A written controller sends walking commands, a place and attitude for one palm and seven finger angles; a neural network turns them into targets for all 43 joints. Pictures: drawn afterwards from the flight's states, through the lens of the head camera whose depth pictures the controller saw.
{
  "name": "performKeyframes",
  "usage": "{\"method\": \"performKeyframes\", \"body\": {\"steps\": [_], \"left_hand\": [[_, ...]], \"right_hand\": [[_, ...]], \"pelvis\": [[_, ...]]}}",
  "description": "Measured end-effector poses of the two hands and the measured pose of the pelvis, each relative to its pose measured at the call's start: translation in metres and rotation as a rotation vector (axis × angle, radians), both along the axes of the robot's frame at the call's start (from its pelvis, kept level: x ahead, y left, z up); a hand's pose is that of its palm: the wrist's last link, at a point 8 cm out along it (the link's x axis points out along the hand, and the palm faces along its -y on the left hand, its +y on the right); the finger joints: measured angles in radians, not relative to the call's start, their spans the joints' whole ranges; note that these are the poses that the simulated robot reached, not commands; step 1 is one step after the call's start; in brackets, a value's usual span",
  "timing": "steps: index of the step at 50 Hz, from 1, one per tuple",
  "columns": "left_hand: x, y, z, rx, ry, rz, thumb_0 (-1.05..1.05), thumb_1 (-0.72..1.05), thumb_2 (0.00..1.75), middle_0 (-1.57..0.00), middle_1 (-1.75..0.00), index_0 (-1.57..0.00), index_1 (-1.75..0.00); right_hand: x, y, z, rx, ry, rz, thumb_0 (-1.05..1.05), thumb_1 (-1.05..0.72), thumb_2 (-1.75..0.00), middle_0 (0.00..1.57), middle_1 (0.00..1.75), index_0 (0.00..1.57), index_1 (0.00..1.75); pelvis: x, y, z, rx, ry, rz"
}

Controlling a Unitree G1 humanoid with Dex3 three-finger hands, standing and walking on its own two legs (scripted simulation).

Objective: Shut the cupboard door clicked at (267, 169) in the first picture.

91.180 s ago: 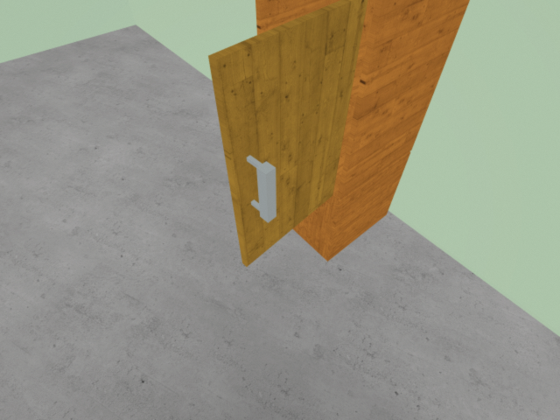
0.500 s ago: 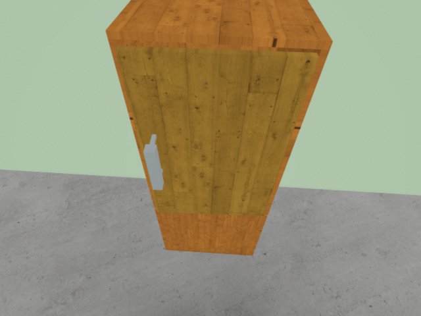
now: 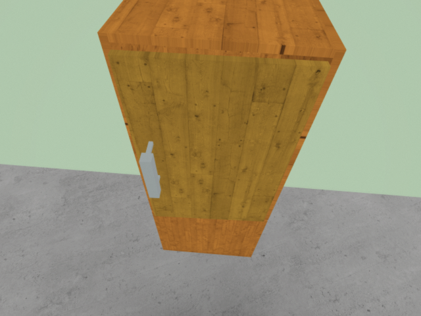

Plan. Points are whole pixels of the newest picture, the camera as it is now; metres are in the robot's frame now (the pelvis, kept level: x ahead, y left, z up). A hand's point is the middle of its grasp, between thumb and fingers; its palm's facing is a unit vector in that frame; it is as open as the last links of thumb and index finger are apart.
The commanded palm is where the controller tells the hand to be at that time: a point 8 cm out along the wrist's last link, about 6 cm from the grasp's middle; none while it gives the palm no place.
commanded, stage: raise the hand and make a fist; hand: left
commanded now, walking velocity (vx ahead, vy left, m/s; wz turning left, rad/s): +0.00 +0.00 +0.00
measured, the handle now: (152, 170) +0.44 +0.17 -0.04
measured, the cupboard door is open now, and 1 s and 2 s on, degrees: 2 2 2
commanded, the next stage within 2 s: bring the fist close to the handle in 1.88 s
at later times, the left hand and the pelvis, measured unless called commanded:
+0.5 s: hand out of the picture +0.11 +0.17 -0.07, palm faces +0.15 -0.98 -0.09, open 5.6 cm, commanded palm +0.11 +0.21 -0.06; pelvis -0.03 -0.06 -0.12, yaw +5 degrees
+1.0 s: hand (122, 309) +0.15 +0.17 -0.07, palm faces -0.04 -1.00 -0.01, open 3.4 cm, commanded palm +0.12 +0.23 -0.05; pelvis -0.05 -0.02 -0.11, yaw +2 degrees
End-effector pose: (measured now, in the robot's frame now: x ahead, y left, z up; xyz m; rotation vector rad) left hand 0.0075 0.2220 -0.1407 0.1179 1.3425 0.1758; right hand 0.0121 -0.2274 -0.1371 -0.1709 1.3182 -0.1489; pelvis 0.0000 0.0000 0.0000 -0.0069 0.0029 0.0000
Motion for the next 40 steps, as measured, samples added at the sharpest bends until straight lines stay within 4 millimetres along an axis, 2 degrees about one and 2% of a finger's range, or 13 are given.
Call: {"method": "performKeyframes", "body": {"steps": [3,6,8,10,13,16,19,22,25,28,33,36,40], "left_hand": [[0.066,0.017,0.051,0.072,-0.412,0.039,0.03,0.94,0.9,-0.21,-0.3,-0.21,-0.31],[0.129,0.014,0.109,0.107,-0.785,0.027,0.03,0.94,0.9,-0.22,-0.32,-0.22,-0.33],[0.158,0.005,0.135,0.08,-0.986,0.001,0.02,0.94,0.9,-0.24,-0.35,-0.24,-0.35],[0.169,-0.008,0.145,0.012,-1.14,-0.035,0.02,0.93,0.9,-0.26,-0.37,-0.26,-0.38],[0.157,-0.026,0.131,-0.099,-1.279,-0.103,0.01,0.92,0.9,-0.31,-0.42,-0.31,-0.43],[0.122,-0.031,0.091,-0.134,-1.267,-0.135,0.0,0.91,0.9,-0.36,-0.47,-0.36,-0.48],[0.082,-0.022,0.056,-0.086,-1.185,-0.099,0.01,0.91,0.9,-0.42,-0.53,-0.42,-0.54],[0.061,-0.008,0.054,0.006,-1.208,-0.063,0.01,0.9,0.9,-0.47,-0.59,-0.47,-0.6],[0.07,-0.005,0.08,0.063,-1.366,-0.114,0.02,0.9,0.9,-0.52,-0.65,-0.52,-0.65],[0.099,-0.017,0.101,0.01,-1.487,-0.221,0.02,0.9,0.9,-0.58,-0.71,-0.58,-0.71],[0.145,-0.034,0.087,-0.195,-1.287,-0.297,0.01,0.9,0.9,-0.67,-0.81,-0.67,-0.81],[0.146,-0.028,0.079,-0.198,-1.151,-0.217,0.01,0.9,0.9,-0.72,-0.87,-0.72,-0.87],[0.129,-0.004,0.092,-0.071,-1.183,-0.119,0.02,0.9,0.9,-0.79,-0.95,-0.79,-0.95]], "right_hand": [[0.028,-0.011,0.014,-0.048,-0.218,0.024,0.02,-0.93,-0.9,0.2,0.3,0.2,0.3],[0.066,-0.021,0.021,-0.044,-0.416,0.061,0.02,-0.92,-0.9,0.2,0.3,0.2,0.3],[0.093,-0.028,0.026,-0.039,-0.53,0.077,0.02,-0.92,-0.9,0.2,0.3,0.2,0.3],[0.12,-0.034,0.031,-0.04,-0.624,0.091,0.02,-0.92,-0.9,0.2,0.3,0.2,0.3],[0.154,-0.042,0.038,-0.052,-0.717,0.138,0.02,-0.91,-0.9,0.2,0.3,0.2,0.3],[0.183,-0.049,0.037,-0.075,-0.776,0.22,0.02,-0.91,-0.9,0.2,0.3,0.2,0.3],[0.208,-0.051,0.024,-0.091,-0.817,0.3,0.01,-0.91,-0.9,0.2,0.3,0.2,0.3],[0.222,-0.046,0.003,-0.077,-0.841,0.341,0.01,-0.91,-0.9,0.19,0.3,0.2,0.3],[0.223,-0.036,-0.021,-0.042,-0.842,0.346,0.02,-0.91,-0.9,0.19,0.3,0.2,0.3],[0.208,-0.025,-0.043,0.008,-0.808,0.304,0.02,-0.91,-0.9,0.19,0.3,0.2,0.3],[0.158,-0.021,-0.061,0.061,-0.672,0.16,0.02,-0.91,-0.9,0.2,0.3,0.21,0.3],[0.128,-0.029,-0.057,0.043,-0.592,0.083,0.02,-0.91,-0.9,0.2,0.3,0.21,0.3],[0.099,-0.043,-0.048,-0.024,-0.529,0.051,0.02,-0.91,-0.9,0.2,0.3,0.21,0.3]], "pelvis": [[0.003,-0.004,-0.003,0.011,0.012,0.011],[0.003,-0.006,-0.008,0.013,0.032,0.054],[0.001,-0.007,-0.013,0.007,0.061,0.061],[-0.002,-0.012,-0.022,0.008,0.102,0.049],[-0.007,-0.024,-0.04,0.019,0.158,0.036],[-0.015,-0.037,-0.063,0.018,0.205,0.043],[-0.022,-0.047,-0.089,0.002,0.239,0.061],[-0.028,-0.053,-0.11,-0.024,0.263,0.078],[-0.034,-0.057,-0.124,-0.045,0.27,0.086],[-0.038,-0.057,-0.129,-0.053,0.274,0.084],[-0.039,-0.054,-0.118,-0.03,0.276,0.069],[-0.036,-0.049,-0.106,-0.013,0.268,0.052],[-0.033,-0.041,-0.096,-0.01,0.266,0.033]]}}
